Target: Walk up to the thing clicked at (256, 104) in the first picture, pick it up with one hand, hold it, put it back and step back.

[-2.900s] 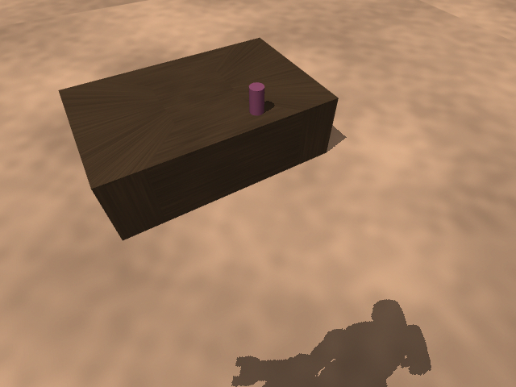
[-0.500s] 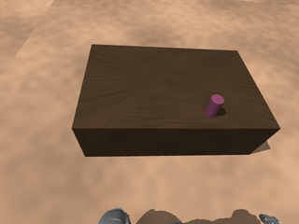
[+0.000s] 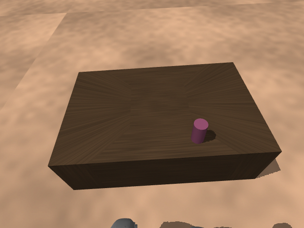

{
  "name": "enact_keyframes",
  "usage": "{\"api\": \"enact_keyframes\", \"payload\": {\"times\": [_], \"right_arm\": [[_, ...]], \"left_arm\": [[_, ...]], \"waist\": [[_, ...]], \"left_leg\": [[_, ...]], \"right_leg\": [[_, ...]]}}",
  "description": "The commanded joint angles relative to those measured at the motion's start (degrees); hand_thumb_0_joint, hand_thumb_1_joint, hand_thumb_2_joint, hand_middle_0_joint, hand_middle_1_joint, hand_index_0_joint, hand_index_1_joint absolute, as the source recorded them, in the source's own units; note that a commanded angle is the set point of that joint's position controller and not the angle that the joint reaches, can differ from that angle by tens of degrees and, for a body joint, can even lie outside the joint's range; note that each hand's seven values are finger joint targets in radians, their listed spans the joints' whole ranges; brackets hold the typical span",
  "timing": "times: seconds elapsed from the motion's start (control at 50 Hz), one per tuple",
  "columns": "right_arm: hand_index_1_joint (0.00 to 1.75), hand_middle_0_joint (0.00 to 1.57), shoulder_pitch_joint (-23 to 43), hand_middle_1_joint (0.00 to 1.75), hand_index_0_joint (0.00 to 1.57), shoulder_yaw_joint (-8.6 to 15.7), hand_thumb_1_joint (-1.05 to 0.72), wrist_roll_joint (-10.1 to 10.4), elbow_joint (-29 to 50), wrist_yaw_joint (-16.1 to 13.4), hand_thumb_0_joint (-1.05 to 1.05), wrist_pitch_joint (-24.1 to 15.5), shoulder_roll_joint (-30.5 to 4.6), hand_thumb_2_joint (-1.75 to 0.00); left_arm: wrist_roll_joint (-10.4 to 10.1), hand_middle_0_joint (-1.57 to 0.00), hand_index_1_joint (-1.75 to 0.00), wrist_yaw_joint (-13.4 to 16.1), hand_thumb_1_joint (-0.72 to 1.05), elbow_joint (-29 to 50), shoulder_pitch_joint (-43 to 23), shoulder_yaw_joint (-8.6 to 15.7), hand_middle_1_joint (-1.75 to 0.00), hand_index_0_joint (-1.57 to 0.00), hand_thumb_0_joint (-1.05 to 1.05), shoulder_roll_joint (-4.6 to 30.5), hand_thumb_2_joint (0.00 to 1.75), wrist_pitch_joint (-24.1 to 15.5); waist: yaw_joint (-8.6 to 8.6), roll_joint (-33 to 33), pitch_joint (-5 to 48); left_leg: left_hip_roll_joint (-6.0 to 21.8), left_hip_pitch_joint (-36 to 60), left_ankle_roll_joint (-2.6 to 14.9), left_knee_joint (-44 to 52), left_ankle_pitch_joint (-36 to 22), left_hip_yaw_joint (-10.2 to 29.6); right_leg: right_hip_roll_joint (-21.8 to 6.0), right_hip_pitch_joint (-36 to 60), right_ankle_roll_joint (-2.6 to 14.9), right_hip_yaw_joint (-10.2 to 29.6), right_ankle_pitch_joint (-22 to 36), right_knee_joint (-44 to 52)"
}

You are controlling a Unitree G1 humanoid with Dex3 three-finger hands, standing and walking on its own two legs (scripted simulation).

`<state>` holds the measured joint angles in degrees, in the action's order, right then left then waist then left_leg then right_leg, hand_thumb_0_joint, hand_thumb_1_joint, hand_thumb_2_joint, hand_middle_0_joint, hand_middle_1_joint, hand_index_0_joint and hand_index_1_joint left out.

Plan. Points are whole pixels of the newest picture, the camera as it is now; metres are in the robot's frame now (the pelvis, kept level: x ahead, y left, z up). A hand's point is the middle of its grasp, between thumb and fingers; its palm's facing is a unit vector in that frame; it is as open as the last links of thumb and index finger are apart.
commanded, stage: walk up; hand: right
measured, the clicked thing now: (199, 131) +0.61 -0.21 -0.33
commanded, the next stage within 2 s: none
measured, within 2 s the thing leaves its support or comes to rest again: neither
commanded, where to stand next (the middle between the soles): +0.16 -0.03 m, yaw +5 degrees
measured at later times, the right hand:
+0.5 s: hand (265, 195) +0.23 -0.31 -0.12, palm faces -0.11 +0.91 -0.40, open 7.4 cm
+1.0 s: hand (271, 217) +0.18 -0.32 -0.16, palm faces -0.17 +0.92 -0.35, open 7.4 cm
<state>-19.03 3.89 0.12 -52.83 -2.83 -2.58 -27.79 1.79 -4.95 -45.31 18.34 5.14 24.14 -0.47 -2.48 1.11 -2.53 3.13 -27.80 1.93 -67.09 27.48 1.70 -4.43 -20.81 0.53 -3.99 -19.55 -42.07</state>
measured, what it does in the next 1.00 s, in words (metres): steps on the spot: left foot, then right foot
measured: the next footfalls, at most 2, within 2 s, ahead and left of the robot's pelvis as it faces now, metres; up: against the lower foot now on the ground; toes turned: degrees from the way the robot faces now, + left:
left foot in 0.30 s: +0.20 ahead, +0.06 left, +0.00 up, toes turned +6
right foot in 0.56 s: +0.17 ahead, -0.19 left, +0.00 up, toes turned +5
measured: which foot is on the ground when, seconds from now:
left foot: up 0.00-0.28, down 0.30-0.62, up 0.64-0.90, down 0.92-1.00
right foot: down 0.00-0.34, up 0.36-0.54, down 0.56-1.00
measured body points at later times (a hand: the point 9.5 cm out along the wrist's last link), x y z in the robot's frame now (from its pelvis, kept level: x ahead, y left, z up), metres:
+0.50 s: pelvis +0.08 -0.07 +0.00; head +0.11 -0.05 +0.45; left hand +0.13 +0.24 -0.13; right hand +0.24 -0.36 -0.10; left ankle +0.16 +0.05 -0.72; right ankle +0.10 -0.21 -0.69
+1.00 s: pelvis +0.08 -0.06 +0.00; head +0.11 -0.07 +0.44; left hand +0.07 +0.29 -0.10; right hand +0.19 -0.37 -0.13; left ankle +0.07 +0.08 -0.72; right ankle +0.12 -0.22 -0.70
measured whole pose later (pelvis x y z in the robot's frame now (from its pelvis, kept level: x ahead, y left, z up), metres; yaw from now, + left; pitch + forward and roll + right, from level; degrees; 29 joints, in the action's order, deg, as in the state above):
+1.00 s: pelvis +0.08 -0.06 +0.00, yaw +7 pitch -2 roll +2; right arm -11.3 3.2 -1.2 -55.2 1.3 1.1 -22.2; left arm 0.9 1.3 -53.3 15.0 2.6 26.0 -0.5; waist -1.5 -0.9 -6.5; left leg -0.3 -18.4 -1.1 -40.3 20.4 0.7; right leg -6.6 -24.1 0.0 1.7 -27.7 -49.6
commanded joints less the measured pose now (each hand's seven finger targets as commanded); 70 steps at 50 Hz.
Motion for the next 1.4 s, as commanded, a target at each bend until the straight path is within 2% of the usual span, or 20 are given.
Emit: {"api": "enact_keyframes", "payload": {"times": [0.0, 0.14, 0.26, 0.3, 0.34, 0.42, 0.54, 0.56, 0.58, 0.6, 0.62, 0.7, 0.88, 0.94, 0.96, 1.06, 1.1, 1.14, 1.24, 1.38], "right_arm": [[0.3, 0.2, -4.4, 0.3, 0.2, 1.88, -0.9, 0.18, 3.38, 0.79, 0.0, -3.19, -9.07, -0.9], [0.3, 0.2, 2.64, 0.3, 0.2, 1.04, -0.9, -0.61, 7.42, 2.47, 0.0, -2.88, -6.01, -0.9], [0.3, 0.2, 0.71, 0.3, 0.2, 1.21, -0.9, -0.38, 6.38, 1.95, 0.0, -2.0, -5.03, -0.9], [0.3, 0.2, -3.81, 0.3, 0.2, 3.02, -0.9, -1.12, 7.2, 1.04, 0.0, -2.01, -11.23, -0.9], [0.3, 0.2, 0.43, 0.3, 0.2, 3.6, -0.9, 0.85, 8.04, 0.68, 0.0, -1.73, -12.73, -0.9], [0.3, 0.2, 10.01, 0.3, 0.2, 1.1, -0.9, -0.26, 8.39, 1.1, 0.0, -0.73, -8.4, -0.9], [0.3, 0.2, 14.62, 0.3, 0.2, 1.88, -0.9, -1.96, 9.9, 3.65, 0.0, 3.62, -8.35, -0.9], [0.3, 0.2, 14.47, 0.3, 0.2, 1.65, -0.9, -2.01, 10.49, 3.67, 0.0, 4.27, -6.5, -0.9], [0.3, 0.2, 15.89, 0.3, 0.2, 1.03, -0.9, -1.99, 11.99, 3.83, 0.0, 4.67, -3.13, -0.9], [0.3, 0.2, 15.92, 0.3, 0.2, 1.8, -0.9, -2.32, 11.96, 3.51, 0.0, 5.34, -4.65, -0.9], [0.3, 0.2, 15.18, 0.3, 0.2, 3.12, -0.9, -2.6, 10.6, 3.35, 0.0, 5.78, -7.9, -0.9], [0.3, 0.2, 9.62, 0.3, 0.2, 3.44, -0.9, -1.36, 6.49, 4.32, 0.0, 5.0, -6.06, -0.9], [0.3, 0.2, 6.6, 0.3, 0.2, 2.57, -0.9, -1.34, 1.76, 3.71, 0.0, 2.44, -5.24, -0.9], [0.3, 0.2, 6.03, 0.3, 0.2, 4.28, -0.9, -1.64, 1.94, 2.85, 0.0, 1.41, -16.46, -0.9], [0.3, 0.2, 8.79, 0.3, 0.2, 4.69, -0.9, -1.1, 1.83, 3.16, 0.0, 1.67, -17.08, -0.9], [0.3, 0.2, 14.46, 0.3, 0.2, 0.89, -0.9, -0.42, 1.86, 3.23, 0.0, 1.3, -7.76, -0.9], [0.3, 0.2, 12.43, 0.3, 0.2, -0.28, -0.9, 0.47, 1.61, 3.08, 0.0, 1.61, -4.16, -0.9], [0.3, 0.2, 9.83, 0.3, 0.2, 0.44, -0.9, -0.02, -1.05, 2.37, 0.0, 1.95, -4.7, -0.9], [0.3, 0.2, 13.83, 0.3, 0.2, 0.57, -0.9, -0.29, -2.7, 2.72, 0.0, 0.29, -8.51, -0.9], [0.3, 0.2, 15.73, 0.3, 0.2, -0.43, -0.9, -0.18, -4.92, 2.36, 0.0, 0.38, -6.36, -0.9]], "left_arm": [[-0.56, -0.2, -0.3, 2.42, 0.9, 2.78, 1.14, 4.06, -0.3, -0.2, 0.0, 14.23, 0.9, -2.06], [-0.78, -0.2, -0.3, 3.48, 0.9, 3.79, 3.06, 2.42, -0.3, -0.2, 0.0, 13.7, 0.9, -2.92], [-1.84, -0.2, -0.3, 5.28, 0.9, 2.96, 0.63, 0.07, -0.3, -0.2, 0.0, 12.23, 0.9, -2.54], [-3.09, -0.2, -0.3, 5.33, 0.9, 3.97, 1.68, -1.03, -0.3, -0.2, 0.0, 7.17, 0.9, -2.68], [-2.25, -0.2, -0.3, 6.46, 0.9, 1.7, 3.43, -0.15, -0.3, -0.2, 0.0, 11.33, 0.9, -0.73], [-2.16, -0.2, -0.3, 4.83, 0.9, -2.11, 3.16, -0.06, -0.3, -0.2, 0.0, 9.38, 0.9, -0.34], [-1.7, -0.2, -0.3, 7.39, 0.9, -7.18, 8.22, 0.77, -0.3, -0.2, 0.0, 10.29, 0.9, -2.72], [-1.16, -0.2, -0.3, 7.96, 0.9, -7.47, 9.27, 1.44, -0.3, -0.2, 0.0, 12.58, 0.9, -3.04], [0.17, -0.2, -0.3, 8.4, 0.9, -7.04, 9.54, 3.09, -0.3, -0.2, 0.0, 18.57, 0.9, -3.4], [0.55, -0.2, -0.3, 8.8, 0.9, -4.42, 2.83, 4.13, -0.3, -0.2, 0.0, 23.7, 0.9, -3.07], [0.64, -0.2, -0.3, 8.95, 0.9, -2.42, -2.7, 4.08, -0.3, -0.2, 0.0, 23.39, 0.9, -3.27], [0.19, -0.2, -0.3, 8.88, 0.9, -2.72, -3.77, 2.06, -0.3, -0.2, 0.0, 15.44, 0.9, -4.26], [-0.44, -0.2, -0.3, 6.46, 0.9, -1.96, -4.42, 0.87, -0.3, -0.2, 0.0, 14.41, 0.9, -1.92], [-1.35, -0.2, -0.3, 7.06, 0.9, -1.8, -6.12, -0.4, -0.3, -0.2, 0.0, 10.8, 0.9, -1.31], [-0.95, -0.2, -0.3, 7.18, 0.9, -3.0, -7.2, 0.04, -0.3, -0.2, 0.0, 13.86, 0.9, -1.6], [-1.72, -0.2, -0.3, 6.48, 0.9, -8.5, -0.28, -0.05, -0.3, -0.2, 0.0, 10.44, 0.9, -3.0], [-0.77, -0.2, -0.3, 7.09, 0.9, -8.31, -2.33, 0.53, -0.3, -0.2, 0.0, 14.34, 0.9, -3.4], [-0.78, -0.2, -0.3, 6.39, 0.9, -7.23, -9.5, 0.38, -0.3, -0.2, 0.0, 16.91, 0.9, -2.98], [-1.6, -0.2, -0.3, 5.71, 0.9, -9.11, -10.52, -1.81, -0.3, -0.2, 0.0, 9.89, 0.9, -2.04], [-2.2, -0.2, -0.3, 5.86, 0.9, -11.91, -12.42, -2.17, -0.3, -0.2, 0.0, 10.08, 0.9, -2.72]], "waist": [[0.18, -12.33, -2.06], [-0.79, -7.44, -0.26], [3.3, -2.46, 4.1], [6.11, 10.78, 11.91], [3.72, 5.65, 10.71], [0.85, 5.97, 1.99], [-0.63, 9.56, 4.54], [-1.67, 3.53, 4.44], [-2.76, -11.07, 1.47], [-1.97, -15.16, -0.6], [-0.29, -12.04, -4.16], [2.38, -7.84, -0.44], [2.6, -12.08, 5.68], [4.62, 9.0, 5.47], [3.99, 9.31, 1.98], [-0.9, 7.81, 2.67], [0.32, -0.9, 4.58], [3.57, -6.37, 1.72], [1.19, 1.42, 0.97], [1.83, 2.76, 7.09]], "left_leg": [[0.44, -9.74, 0.23, 4.29, -5.64, -0.07], [0.07, -2.87, 0.13, 21.65, -11.02, -2.47], [-4.64, 18.91, 4.22, 35.67, -27.03, -5.25], [14.99, 34.08, 15.75, 37.16, -47.62, 21.42], [24.35, 26.61, 22.85, 42.36, -36.19, 32.63], [8.28, 4.68, 10.45, 44.5, -18.77, 7.7], [3.82, 2.26, 8.72, 32.97, -10.46, 4.42], [1.87, -1.04, 6.82, 26.41, -5.69, 2.86], [-4.34, -11.17, 2.88, 14.31, 1.05, -0.62], [-3.84, -10.53, 0.27, 4.46, 6.14, 4.43], [-0.31, -9.63, -0.56, 0.13, 3.44, 8.15], [-2.11, -5.19, -1.27, 2.55, -3.8, 5.17], [-5.11, 18.04, -1.59, 39.19, -9.2, -4.67], [16.68, 17.06, 11.5, 47.9, -1.41, 30.44], [17.79, 10.93, 14.4, 48.28, 2.94, 30.23], [4.73, 7.94, 3.89, 33.12, -26.78, 6.23], [0.88, 4.91, 0.35, 26.78, -20.52, 2.89], [-2.18, 11.23, -0.31, 25.06, -0.75, -1.07], [9.48, 10.69, 5.78, 44.26, -10.8, 14.58], [3.18, 15.6, 0.84, 39.61, -26.5, 3.22]], "right_leg": [[-9.3, 9.23, 11.05, 14.93, 4.83, 20.86], [-14.56, 12.18, 11.9, 11.34, 27.77, 18.82], [-7.21, 5.63, 2.17, 1.26, 41.39, 1.26], [2.53, -9.78, -3.82, -1.21, 7.96, -22.67], [0.09, -9.72, -2.49, 8.14, -18.52, -29.07], [0.35, 0.65, 0.91, 4.22, -7.87, -12.92], [4.7, 9.82, -1.09, -1.83, 5.32, 7.24], [2.47, 11.5, -0.45, 2.4, 3.14, 12.66], [-10.39, 10.59, 3.85, 22.21, -3.33, 21.66], [-23.99, 1.06, 12.9, 38.16, -9.19, 27.99], [-25.9, -2.44, 16.26, 40.6, -9.2, 27.57], [-12.42, 3.57, 10.35, 16.94, 12.23, 17.68], [-7.32, 0.2, 6.78, 9.23, 8.41, 5.09], [2.2, -12.18, 0.23, 4.32, -16.84, -12.0], [-0.19, -8.73, 0.7, 5.6, -16.6, -12.43], [2.61, 9.02, 0.82, 1.04, 8.32, 11.98], [-5.65, 12.03, 4.66, 15.78, 12.39, 16.55], [-13.42, 0.88, 10.53, 23.46, 2.11, 19.21], [2.32, 2.7, 0.93, 4.04, 1.89, 7.09], [-2.49, 11.63, 2.33, 6.74, 22.36, 12.25]]}}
